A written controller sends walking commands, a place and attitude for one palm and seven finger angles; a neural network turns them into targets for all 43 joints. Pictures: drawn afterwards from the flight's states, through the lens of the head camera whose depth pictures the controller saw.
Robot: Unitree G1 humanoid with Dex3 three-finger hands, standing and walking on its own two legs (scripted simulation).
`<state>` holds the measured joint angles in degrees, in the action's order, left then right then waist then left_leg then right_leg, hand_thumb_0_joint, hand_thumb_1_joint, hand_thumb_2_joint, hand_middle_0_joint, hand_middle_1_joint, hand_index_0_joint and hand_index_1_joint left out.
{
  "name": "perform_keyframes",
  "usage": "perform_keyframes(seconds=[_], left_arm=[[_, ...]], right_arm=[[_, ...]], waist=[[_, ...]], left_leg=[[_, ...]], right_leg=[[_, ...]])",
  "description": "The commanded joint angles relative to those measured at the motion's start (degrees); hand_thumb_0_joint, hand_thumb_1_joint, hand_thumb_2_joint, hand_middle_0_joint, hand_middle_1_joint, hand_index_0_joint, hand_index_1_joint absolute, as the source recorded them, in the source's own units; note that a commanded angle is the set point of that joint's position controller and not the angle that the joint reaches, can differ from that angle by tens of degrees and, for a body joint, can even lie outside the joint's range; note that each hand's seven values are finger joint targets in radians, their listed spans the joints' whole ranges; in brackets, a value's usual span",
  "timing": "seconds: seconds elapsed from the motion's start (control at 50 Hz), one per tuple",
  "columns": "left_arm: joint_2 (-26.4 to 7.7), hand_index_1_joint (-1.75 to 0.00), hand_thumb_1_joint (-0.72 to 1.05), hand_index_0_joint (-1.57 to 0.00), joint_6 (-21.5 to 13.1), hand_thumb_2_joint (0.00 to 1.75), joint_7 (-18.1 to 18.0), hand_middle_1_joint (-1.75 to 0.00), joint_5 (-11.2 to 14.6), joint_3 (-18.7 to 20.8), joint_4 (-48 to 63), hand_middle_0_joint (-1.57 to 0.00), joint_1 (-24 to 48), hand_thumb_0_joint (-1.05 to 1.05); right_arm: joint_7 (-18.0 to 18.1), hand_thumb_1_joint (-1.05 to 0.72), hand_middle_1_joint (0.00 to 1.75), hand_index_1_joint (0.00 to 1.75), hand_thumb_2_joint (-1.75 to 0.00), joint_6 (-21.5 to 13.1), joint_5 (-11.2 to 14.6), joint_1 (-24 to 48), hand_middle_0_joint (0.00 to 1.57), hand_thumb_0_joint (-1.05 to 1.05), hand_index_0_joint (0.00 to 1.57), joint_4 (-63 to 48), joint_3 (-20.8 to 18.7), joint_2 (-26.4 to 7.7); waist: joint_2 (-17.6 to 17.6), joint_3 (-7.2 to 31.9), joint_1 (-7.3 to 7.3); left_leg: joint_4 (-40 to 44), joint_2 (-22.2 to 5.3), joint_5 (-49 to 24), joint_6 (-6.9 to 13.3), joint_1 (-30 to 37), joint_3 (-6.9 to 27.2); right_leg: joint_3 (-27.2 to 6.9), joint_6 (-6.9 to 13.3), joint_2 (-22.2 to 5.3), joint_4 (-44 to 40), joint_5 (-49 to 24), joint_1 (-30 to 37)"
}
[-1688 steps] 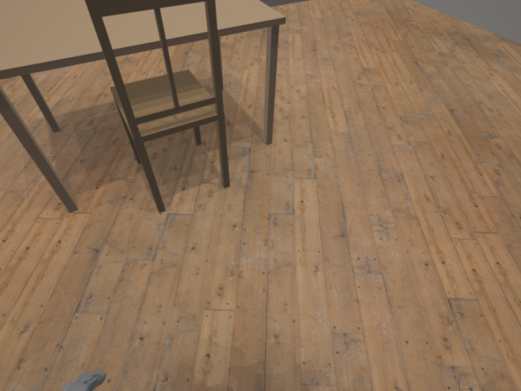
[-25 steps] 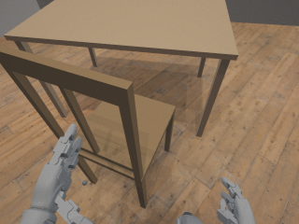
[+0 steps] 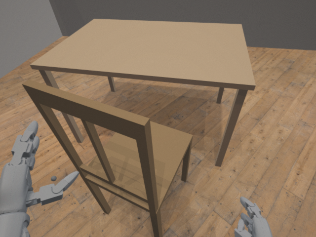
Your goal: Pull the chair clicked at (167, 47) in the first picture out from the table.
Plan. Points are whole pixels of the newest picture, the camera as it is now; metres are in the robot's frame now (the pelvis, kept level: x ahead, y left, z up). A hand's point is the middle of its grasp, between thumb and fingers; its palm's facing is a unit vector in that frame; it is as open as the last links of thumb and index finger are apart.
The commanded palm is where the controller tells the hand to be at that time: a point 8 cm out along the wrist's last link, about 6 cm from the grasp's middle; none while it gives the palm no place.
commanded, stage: draw the hand back to the body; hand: left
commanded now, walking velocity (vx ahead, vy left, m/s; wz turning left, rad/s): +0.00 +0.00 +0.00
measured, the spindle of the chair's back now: (101, 154) +0.36 +0.24 -0.04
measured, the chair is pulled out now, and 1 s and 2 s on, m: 0.31 0.31 0.31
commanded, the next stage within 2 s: step back with the hand held close in 0.58 s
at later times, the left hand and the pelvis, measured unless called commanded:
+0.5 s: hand (32, 164) +0.20 +0.27 +0.17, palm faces +0.44 -0.81 -0.38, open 7.6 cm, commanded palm +0.15 +0.31 +0.19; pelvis +0.01 +0.01 +0.01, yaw -1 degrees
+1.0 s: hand (42, 158) +0.21 +0.25 +0.17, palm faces +0.34 -0.81 -0.47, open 7.4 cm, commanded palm +0.14 +0.31 +0.19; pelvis -0.01 +0.02 +0.01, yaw -2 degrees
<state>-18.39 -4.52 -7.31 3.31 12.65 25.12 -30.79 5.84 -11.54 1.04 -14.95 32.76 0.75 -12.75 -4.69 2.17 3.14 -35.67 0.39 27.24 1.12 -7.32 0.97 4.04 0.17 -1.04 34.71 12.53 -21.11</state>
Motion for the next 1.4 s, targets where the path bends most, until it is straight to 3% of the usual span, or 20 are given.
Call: perform_keyframes(seconds=[0.0,0.12,0.18,0.24,0.32,0.4,0.52,0.68,0.7,0.72,0.74,0.78,0.82,0.86,0.96,1.04,1.12,1.22,1.3,1.38], left_arm=[[-10.23,-0.23,0.57,-0.16,-4.74,0.74,-0.98,-0.23,0.34,9.55,11.90,-0.16,3.95,0.00],[-13.89,-0.28,0.79,-0.19,-5.83,0.85,-1.58,-0.28,0.58,15.29,14.50,-0.19,6.87,0.00],[-14.27,-0.30,0.90,-0.20,-6.41,0.90,-1.84,-0.30,0.97,17.04,13.19,-0.20,8.38,0.00],[-8.44,-0.30,0.90,-0.20,-5.70,0.90,-0.55,-0.30,1.41,12.56,5.80,-0.20,6.14,0.00],[-9.70,-0.30,0.90,-0.20,-6.36,0.90,-0.16,-0.30,1.23,12.72,6.82,-0.20,8.24,0.00],[-12.75,-0.30,0.90,-0.20,-7.69,0.90,-0.94,-0.30,0.77,14.68,14.26,-0.20,8.38,0.00],[-13.02,-0.30,0.90,-0.20,-6.99,0.90,-1.51,-0.30,0.24,15.38,13.61,-0.20,7.41,0.00],[-8.51,-0.30,0.90,-0.20,-7.10,0.90,-0.48,-0.30,0.84,11.14,7.77,-0.20,10.68,0.00],[-16.89,-0.30,0.90,-0.20,-10.01,0.90,-1.07,-0.30,0.02,19.82,11.53,-0.20,18.92,0.00],[-16.82,-0.30,0.90,-0.20,-10.93,0.90,-0.95,-0.30,-0.32,19.87,9.88,-0.20,19.04,0.00],[-12.63,-0.30,0.90,-0.20,-10.37,0.90,-0.76,-0.30,-0.62,16.64,5.71,-0.20,12.08,0.00],[-10.13,-0.30,0.90,-0.20,-10.05,0.90,-0.45,-0.30,-1.04,13.89,7.09,-0.20,9.54,0.00],[-10.64,-0.30,0.90,-0.20,-10.22,0.90,-0.62,-0.30,-1.15,14.45,9.89,-0.20,9.12,0.00],[-11.88,-0.30,0.90,-0.20,-9.99,0.90,-1.05,-0.30,-1.36,15.63,11.87,-0.20,6.55,0.00],[-15.08,-0.30,0.90,-0.20,-9.41,0.90,-1.52,-0.30,-0.60,19.99,14.30,-0.20,0.18,0.00],[-15.19,-0.30,0.90,-0.20,-9.35,0.90,-1.74,-0.30,-0.18,20.77,14.99,-0.20,-1.61,0.00],[-13.81,-0.30,0.90,-0.20,-8.66,0.90,-2.16,-0.30,-0.24,19.85,12.11,-0.20,-0.85,0.00],[-13.28,-0.30,0.90,-0.20,-7.68,0.90,-2.63,-0.30,-0.99,17.18,9.71,-0.20,4.54,0.00],[-14.09,-0.30,0.90,-0.20,-7.46,0.90,-2.99,-0.30,-1.89,15.94,10.02,-0.20,7.73,0.00],[-15.55,-0.30,0.90,-0.20,-8.51,0.90,-3.79,-0.30,-2.36,17.35,14.46,-0.20,6.65,0.00]], right_arm=[[-0.30,-0.90,0.30,0.30,-0.90,-3.93,0.09,6.65,0.20,0.00,0.20,-8.15,-2.84,-5.84],[-0.87,-0.90,0.30,0.30,-0.90,-4.71,-0.13,7.92,0.20,0.00,0.20,-6.34,-2.85,-5.72],[-1.09,-0.90,0.30,0.30,-0.90,-4.58,-0.20,7.53,0.20,0.00,0.20,-5.32,-3.05,-5.65],[-1.58,-0.90,0.30,0.30,-0.90,-3.59,0.20,8.08,0.20,0.00,0.20,-4.44,-3.23,-5.83],[-1.77,-0.90,0.30,0.30,-0.90,-2.94,0.27,9.05,0.20,0.00,0.20,-4.66,-3.78,-6.46],[-2.00,-0.90,0.30,0.30,-0.90,-3.82,-0.42,8.84,0.20,0.00,0.20,-5.04,-3.89,-6.12],[-2.09,-0.90,0.30,0.30,-0.90,-4.17,-0.36,8.88,0.20,0.00,0.20,-4.24,-3.52,-5.84],[-2.31,-0.90,0.30,0.30,-0.90,-2.59,-0.06,9.30,0.20,0.00,0.20,-4.16,-3.70,-6.08],[-1.87,-0.90,0.30,0.30,-0.90,-1.33,0.43,6.60,0.20,0.00,0.20,-6.35,-3.09,-7.19],[-1.41,-0.90,0.30,0.30,-0.90,-0.77,0.21,7.08,0.20,0.00,0.20,-5.59,-2.47,-6.23],[-1.20,-0.90,0.30,0.30,-0.90,-0.02,-0.03,7.69,0.20,0.00,0.20,-4.76,-2.17,-5.97],[-1.43,-0.90,0.30,0.30,-0.90,1.25,-0.20,8.29,0.20,0.00,0.20,-6.27,-2.19,-6.97],[-1.33,-0.90,0.30,0.30,-0.90,1.87,-0.53,9.11,0.20,0.00,0.20,-7.17,-2.39,-7.28],[-1.44,-0.90,0.30,0.30,-0.90,2.78,-0.57,9.01,0.20,0.00,0.20,-8.12,-2.70,-7.01],[-1.51,-0.90,0.30,0.30,-0.90,5.52,0.06,8.63,0.20,0.00,0.20,-9.80,-3.45,-6.20],[-1.04,-0.90,0.30,0.30,-0.90,6.81,0.58,8.70,0.20,0.00,0.20,-10.46,-3.58,-6.16],[-0.29,-0.90,0.30,0.30,-0.90,7.05,0.43,9.43,0.20,0.00,0.20,-10.33,-3.76,-6.75],[0.46,-0.90,0.30,0.30,-0.90,6.83,0.35,8.52,0.20,0.00,0.20,-9.60,-3.33,-7.50],[0.16,-0.90,0.30,0.30,-0.90,6.50,-0.06,7.50,0.20,0.00,0.20,-8.78,-2.47,-7.18],[0.01,-0.90,0.30,0.30,-0.90,6.21,-0.24,7.46,0.20,0.00,0.20,-9.16,-2.08,-7.46]], waist=[[4.20,1.93,0.48],[-1.92,2.88,1.15],[0.96,2.46,1.03],[2.48,-2.28,0.25],[2.33,-1.35,0.45],[-0.69,6.21,1.36],[-3.28,1.83,0.95],[2.57,-1.77,0.18],[4.66,-3.22,-2.04],[3.88,-3.87,-2.10],[4.53,-4.17,-2.39],[1.06,-1.07,-2.51],[-2.81,1.66,-2.30],[-2.72,5.05,-2.09],[2.77,9.51,-2.47],[0.73,8.32,-2.80],[-0.69,4.74,-2.92],[5.05,0.57,-3.25],[10.36,-1.59,-3.32],[4.52,1.86,-3.28]], left_leg=[[10.48,-1.46,-21.90,-1.25,-12.04,-0.96],[12.52,-1.85,-28.32,-2.44,-7.91,-0.99],[13.51,-2.22,-29.51,-2.56,-6.70,-1.02],[14.44,-2.40,-26.89,-2.11,-8.05,-1.59],[15.10,-2.06,-23.48,-1.50,-7.91,-1.50],[14.32,-2.13,-31.51,-2.21,-3.94,-1.11],[14.81,-2.72,-35.33,-3.67,-4.52,-0.67],[16.36,-2.72,-25.98,-2.49,-6.75,-0.93],[15.96,-4.65,-15.51,0.34,-9.22,-0.85],[16.50,-3.86,-10.64,0.97,-10.10,0.11],[16.42,-3.94,-11.34,1.25,-8.67,-0.16],[16.44,-4.85,-15.91,1.26,-7.52,0.25],[15.96,-6.33,-24.06,0.71,-7.41,1.65],[13.47,-6.70,-32.74,-0.31,-6.43,1.33],[7.55,-5.71,-37.70,-2.62,-8.45,1.28],[9.12,-6.32,-32.30,-2.04,-10.47,2.43],[12.43,-8.66,-26.23,0.79,-14.02,3.71],[11.16,-6.43,-6.07,2.27,-21.42,2.40],[6.38,-2.50,5.97,2.79,-18.87,1.37],[10.81,-4.06,6.51,3.69,-18.79,3.75]], right_leg=[[-1.57,1.01,-1.12,-5.60,-7.85,17.77],[-1.96,1.43,-1.18,-7.64,-11.68,20.28],[-1.40,1.21,-1.14,-8.23,-12.09,20.58],[-1.53,1.00,-1.14,-9.32,-10.03,18.53],[-1.68,1.07,-1.06,-9.71,-7.67,18.51],[-1.65,1.25,-1.55,-9.10,-12.98,22.33],[-1.57,1.48,-1.02,-9.65,-14.18,21.48],[-1.32,1.17,-1.05,-10.15,-8.13,18.85],[-8.58,0.80,-3.39,-11.10,-9.18,16.45],[-9.07,0.95,-4.43,-12.30,-7.01,15.39],[-8.75,1.08,-4.42,-12.28,-7.95,13.76],[-7.41,0.82,-4.16,-9.46,-12.64,14.46],[-5.76,0.66,-4.02,-5.58,-18.42,15.55],[-5.39,0.94,-4.33,-4.05,-23.59,16.82],[-7.82,3.43,-7.73,-1.62,-32.17,18.57],[-7.22,2.57,-6.75,-0.22,-25.12,14.90],[-5.65,0.26,-4.14,1.49,-15.55,11.98],[-10.50,0.85,-6.22,-2.82,-10.06,12.14],[-16.24,1.96,-9.07,-14.98,10.64,3.81],[-13.33,1.39,-7.77,-13.23,13.08,6.08]])
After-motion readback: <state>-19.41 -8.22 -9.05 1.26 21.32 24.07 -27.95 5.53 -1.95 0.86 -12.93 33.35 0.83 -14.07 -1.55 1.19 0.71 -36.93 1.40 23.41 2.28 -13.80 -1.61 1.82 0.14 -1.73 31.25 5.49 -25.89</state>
